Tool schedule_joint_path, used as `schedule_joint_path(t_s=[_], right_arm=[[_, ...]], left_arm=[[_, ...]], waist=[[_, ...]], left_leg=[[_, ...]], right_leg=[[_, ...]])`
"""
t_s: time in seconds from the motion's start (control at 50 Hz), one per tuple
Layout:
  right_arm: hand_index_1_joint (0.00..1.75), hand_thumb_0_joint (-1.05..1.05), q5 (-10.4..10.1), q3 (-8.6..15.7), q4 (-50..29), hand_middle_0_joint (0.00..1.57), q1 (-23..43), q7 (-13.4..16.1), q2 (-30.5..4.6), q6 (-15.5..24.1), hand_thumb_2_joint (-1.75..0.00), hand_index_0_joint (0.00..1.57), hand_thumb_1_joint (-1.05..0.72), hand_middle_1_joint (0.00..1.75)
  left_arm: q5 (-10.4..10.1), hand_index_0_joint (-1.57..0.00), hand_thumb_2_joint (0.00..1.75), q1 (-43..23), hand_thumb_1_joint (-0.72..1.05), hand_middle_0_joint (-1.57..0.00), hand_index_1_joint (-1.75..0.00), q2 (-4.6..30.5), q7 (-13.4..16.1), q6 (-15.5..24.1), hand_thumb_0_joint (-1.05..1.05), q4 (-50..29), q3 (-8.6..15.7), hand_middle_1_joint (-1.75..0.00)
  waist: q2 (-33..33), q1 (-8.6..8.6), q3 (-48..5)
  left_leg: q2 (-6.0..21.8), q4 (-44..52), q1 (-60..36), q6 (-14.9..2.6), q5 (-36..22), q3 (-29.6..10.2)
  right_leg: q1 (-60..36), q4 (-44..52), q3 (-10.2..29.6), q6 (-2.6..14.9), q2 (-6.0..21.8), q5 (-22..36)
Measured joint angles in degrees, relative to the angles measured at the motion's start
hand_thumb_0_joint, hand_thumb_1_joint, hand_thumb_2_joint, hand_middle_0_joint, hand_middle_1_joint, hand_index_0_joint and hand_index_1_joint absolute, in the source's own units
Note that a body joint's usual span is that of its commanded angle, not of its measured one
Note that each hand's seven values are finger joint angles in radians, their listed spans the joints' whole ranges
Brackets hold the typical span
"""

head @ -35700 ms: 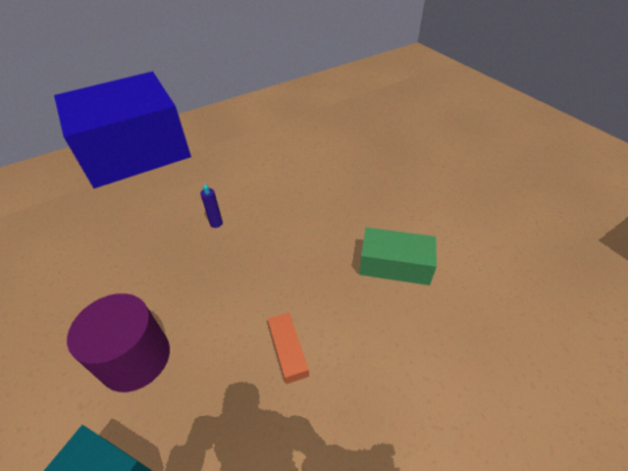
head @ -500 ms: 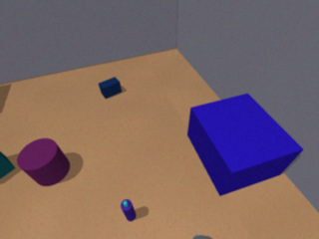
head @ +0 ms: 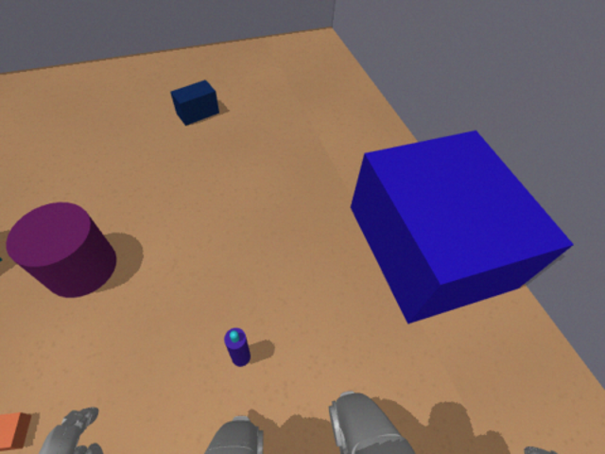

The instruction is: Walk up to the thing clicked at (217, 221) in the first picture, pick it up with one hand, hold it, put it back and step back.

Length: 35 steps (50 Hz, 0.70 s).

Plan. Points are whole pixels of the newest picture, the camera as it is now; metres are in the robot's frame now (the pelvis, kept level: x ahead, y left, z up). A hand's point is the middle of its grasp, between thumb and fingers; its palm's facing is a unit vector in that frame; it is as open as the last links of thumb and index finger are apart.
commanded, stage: walk up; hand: left
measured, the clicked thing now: (237, 346) +0.43 +0.18 -0.62
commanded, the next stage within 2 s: none
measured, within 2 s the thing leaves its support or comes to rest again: neither
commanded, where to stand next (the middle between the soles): +0.08 -0.02 m, yaw -1 degrees
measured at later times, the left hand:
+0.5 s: hand out of the picture +0.05 +0.27 -0.11, palm faces -0.07 -0.89 -0.45, open 7.4 cm
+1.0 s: hand out of the picture -0.01 +0.24 -0.13, palm faces -0.06 -0.92 -0.39, open 7.4 cm
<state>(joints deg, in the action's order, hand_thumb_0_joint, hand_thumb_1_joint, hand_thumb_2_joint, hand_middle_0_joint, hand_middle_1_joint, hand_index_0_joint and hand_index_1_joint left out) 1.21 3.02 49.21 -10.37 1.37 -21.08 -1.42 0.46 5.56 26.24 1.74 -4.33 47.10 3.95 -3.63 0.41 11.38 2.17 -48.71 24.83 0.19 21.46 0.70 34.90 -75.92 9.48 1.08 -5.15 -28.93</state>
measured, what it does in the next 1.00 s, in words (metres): steps on the spot: right foot, then left foot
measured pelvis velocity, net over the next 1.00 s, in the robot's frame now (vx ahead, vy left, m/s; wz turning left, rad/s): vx -0.06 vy -0.02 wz -0.07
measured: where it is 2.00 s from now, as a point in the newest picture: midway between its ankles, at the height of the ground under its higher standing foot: outside the picture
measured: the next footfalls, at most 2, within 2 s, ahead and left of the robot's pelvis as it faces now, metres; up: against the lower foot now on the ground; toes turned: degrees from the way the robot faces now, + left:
right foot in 0.20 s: +0.00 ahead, -0.17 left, +0.00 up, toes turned -5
left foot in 0.56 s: +0.19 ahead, +0.10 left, +0.00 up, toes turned -3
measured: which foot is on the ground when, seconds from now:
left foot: down 0.00-0.22, up 0.24-0.54, down 0.56-0.88, up 0.90-1.00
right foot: up 0.00-0.18, down 0.20-0.58, up 0.60-0.82, down 0.84-1.00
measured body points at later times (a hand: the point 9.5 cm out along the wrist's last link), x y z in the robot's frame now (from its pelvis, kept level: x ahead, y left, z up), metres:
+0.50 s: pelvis +0.02 -0.02 +0.02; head +0.04 -0.04 +0.47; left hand +0.06 +0.31 -0.08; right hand +0.06 -0.36 -0.10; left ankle +0.16 +0.10 -0.67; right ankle -0.04 -0.16 -0.70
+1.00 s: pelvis -0.06 -0.02 +0.01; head -0.02 -0.03 +0.46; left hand +0.00 +0.29 -0.10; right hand +0.04 -0.36 -0.10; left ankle +0.02 +0.11 -0.63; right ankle -0.06 -0.12 -0.70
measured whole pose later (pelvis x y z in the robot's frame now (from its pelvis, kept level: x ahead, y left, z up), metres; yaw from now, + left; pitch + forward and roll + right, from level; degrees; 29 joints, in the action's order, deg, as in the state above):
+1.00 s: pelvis -0.06 -0.02 +0.01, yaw -4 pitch -2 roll +2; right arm 0.4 4.6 48.0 -9.4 1.1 -24.5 -2.4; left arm 2.6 15.3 20.5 -0.6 -2.7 49.4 4.0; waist -0.5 -2.6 8.1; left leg -5.9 -65.6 35.3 0.5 24.2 -5.7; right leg 19.1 -44.8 -0.9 1.9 1.9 -23.4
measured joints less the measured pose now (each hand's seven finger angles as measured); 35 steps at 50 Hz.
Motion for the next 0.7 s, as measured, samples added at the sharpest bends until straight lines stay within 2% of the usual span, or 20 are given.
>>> schedule_joint_path(t_s=[0.06, 0.12, 0.18, 0.2, 0.22, 0.24, 0.28, 0.32, 0.42, 0.5, 0.56, 0.58, 0.6, 0.64, 0.7], right_arm=[[0.3, 0.01, 0.16, 0.16, -0.13, 0.21, -1.11, 0.73, -0.31, 1.78, -0.9, 0.21, -0.9, 0.3], [0.3, 0.01, 0.93, 0.56, -0.94, 0.21, -3.35, 0.1, -1.52, 3.27, -0.9, 0.21, -0.9, 0.3], [0.3, 0.01, 1.75, 0.99, -2.14, 0.21, -5.8, -1.17, -3.75, 3.66, -0.9, 0.21, -0.89, 0.3], [0.3, 0.01, 1.87, 1.17, -2.38, 0.21, -6.55, -1.54, -4.59, 3.49, -0.9, 0.21, -0.89, 0.3], [0.3, 0.0, 1.95, 1.5, -2.31, 0.21, -7.23, -1.78, -5.55, 3.15, -0.9, 0.21, -0.89, 0.3], [0.3, 0.0, 1.94, 1.91, -1.9, 0.21, -8.06, -1.79, -6.31, 2.56, -0.9, 0.21, -0.89, 0.3], [0.3, 0.01, 1.33, 2.29, 0.23, 0.21, -9.25, -1.33, -6.31, 0.99, -0.9, 0.21, -0.9, 0.3], [0.3, 0.01, 0.56, 2.24, 1.69, 0.21, -9.66, -1.68, -6.59, 0.79, -0.9, 0.2, -0.9, 0.3], [0.3, 0.01, 0.13, 2.27, 1.19, 0.2, -9.18, -2.9, -6.68, 1.43, -0.9, 0.2, -0.9, 0.3], [0.3, 0.01, -0.72, 1.55, 0.83, 0.2, -6.42, -2.93, -4.68, 0.62, -0.9, 0.2, -0.9, 0.3], [0.3, 0.01, -0.85, 0.68, 0.76, 0.2, -3.81, -2.75, -3.28, 0.48, -0.9, 0.2, -0.9, 0.3], [0.3, 0.01, -0.68, 0.56, 0.79, 0.2, -2.29, -2.52, -2.51, 0.55, -0.9, 0.2, -0.9, 0.3], [0.3, 0.01, -0.82, 0.22, 0.47, 0.2, -0.79, -2.38, -1.94, 0.65, -0.9, 0.2, -0.9, 0.3], [0.3, 0.01, -1.58, -0.47, -0.78, 0.21, 1.7, -2.17, -0.68, 0.75, -0.9, 0.2, -0.9, 0.3], [0.3, 0.01, -1.73, -1.34, -2.54, 0.21, 4.62, -1.29, 0.99, 0.24, -0.9, 0.21, -0.9, 0.3]], left_arm=[[0.58, -0.21, 0.89, 1.58, 0.91, -0.21, -0.3, 0.01, -1.47, 0.3, 0.01, -0.18, 0.53, -0.3], [1.12, -0.21, 0.89, 5.03, 0.91, -0.21, -0.3, -0.07, -3.61, 0.99, 0.01, 0.93, 0.58, -0.3], [1.33, -0.21, 0.89, 8.07, 0.91, -0.21, -0.3, -0.36, -4.95, 2.06, 0.01, 2.68, 0.58, -0.3], [1.37, -0.21, 0.89, 8.8, 0.91, -0.21, -0.3, -0.49, -5.15, 2.65, 0.01, 3.09, 0.69, -0.3], [1.4, -0.21, 0.89, 9.26, 0.9, -0.21, -0.3, -0.92, -5.18, 3.43, 0.01, 3.39, 0.88, -0.3], [1.51, -0.21, 0.89, 9.87, 0.9, -0.21, -0.3, -1.39, -5.13, 4.32, 0.01, 3.25, 1.04, -0.3], [1.83, -0.21, 0.89, 12.07, 0.9, -0.21, -0.3, -1.59, -4.9, 5.62, 0.01, 2.43, 0.99, -0.3], [1.45, -0.21, 0.89, 13.92, 0.9, -0.21, -0.3, -2.19, -4.49, 6.42, 0.01, 2.5, 0.63, -0.3], [0.76, -0.21, 0.89, 16.81, 0.9, -0.21, -0.3, -2.92, -3.04, 7.73, 0.01, 3.95, -0.49, -0.31], [-0.12, -0.21, 0.89, 15.25, 0.9, -0.21, -0.3, -2.27, -1.62, 6.71, 0.01, 4.11, -1.26, -0.31], [-1.08, -0.21, 0.89, 12.76, 0.9, -0.21, -0.3, -1.72, -0.68, 5.39, 0.01, 3.32, -1.82, -0.31], [-1.49, -0.21, 0.89, 10.97, 0.9, -0.21, -0.3, -1.59, -0.32, 4.95, 0.01, 3.3, -1.82, -0.3], [-2.05, -0.21, 0.89, 9.07, 0.9, -0.21, -0.3, -1.7, 0.06, 4.5, 0.01, 3.07, -1.82, -0.3], [-2.4, -0.21, 0.89, 5.9, 0.9, -0.21, -0.3, -1.8, 0.48, 3.29, 0.01, 2.12, -1.96, -0.3], [-2.5, -0.21, 0.89, 3.25, 0.9, -0.21, -0.3, -1.72, 0.39, 2.36, 0.01, 0.93, -1.84, -0.3]], waist=[[-0.51, -0.36, -0.66], [-0.84, -0.21, -3.2], [0.14, 0.59, -5.64], [0.67, 0.88, -6.16], [2.0, 1.24, -6.16], [3.47, 1.67, -6.1], [3.51, 0.7, -7.64], [4.02, -0.31, -8.13], [6.45, -0.98, -6.98], [6.82, -1.26, -4.48], [6.4, -1.24, -3.21], [5.51, -1.17, -1.96], [5.2, -1.23, -0.57], [5.0, -1.14, 1.24], [3.82, -1.19, 1.74]], left_leg=[[1.45, 2.21, -0.11, 0.08, -1.51, 0.79], [2.96, 3.54, -1.11, -0.62, -1.48, 2.31], [4.93, 3.81, -2.06, -1.68, -0.86, 3.18], [5.55, 3.61, -2.2, -1.67, -0.68, 3.14], [6.39, 2.69, -2.14, -1.98, 0.05, 2.16], [6.53, 0.32, -1.61, -2.71, 3.89, 0.06], [3.13, -6.67, 0.92, -2.25, 7.59, -3.38], [0.41, -11.06, 3.32, -1.94, 4.69, -4.98], [-0.94, -7.88, 7.2, -0.29, -2.13, -4.86], [-0.63, 2.19, 4.63, -0.53, -6.81, -3.22], [-1.36, 9.66, 0.28, -1.2, -12.6, -1.39], [-2.28, 8.88, 0.71, -1.07, -11.85, -0.91], [-2.61, 7.64, 1.46, -1.22, -11.21, -0.68], [-2.49, 6.88, 2.59, -1.57, -11.38, -0.76], [-2.1, 8.2, 3.5, -1.54, -13.2, -0.25]], right_leg=[[-3.46, 0.4, -1.45, -0.67, 0.93, 1.38], [-9.68, 11.17, -3.32, -1.04, 3.62, -1.99], [-15.68, 24.02, -6.4, -0.3, 5.31, -7.21], [-17.84, 29.04, -7.68, 0.27, 5.58, -5.99], [-19.49, 32.46, -8.91, 0.0, 4.96, -0.76], [-20.7, 33.88, -10.22, -0.37, 4.14, 3.25], [-21.36, 34.27, -10.44, -0.16, 4.23, 3.76], [-23.37, 36.82, -10.22, 0.22, 4.49, 4.33], [-27.94, 42.49, -10.25, -1.41, 5.49, 6.57], [-27.63, 39.94, -10.31, -2.59, 6.92, 4.66], [-24.53, 33.15, -10.25, -3.31, 8.29, 0.94], [-22.66, 29.43, -9.37, -2.93, 9.09, 0.46], [-20.36, 24.74, -7.71, -2.25, 8.51, 0.12], [-15.36, 13.59, -4.68, -1.07, 5.34, -4.13], [-10.4, 4.78, -3.37, 0.19, 2.79, -4.49]])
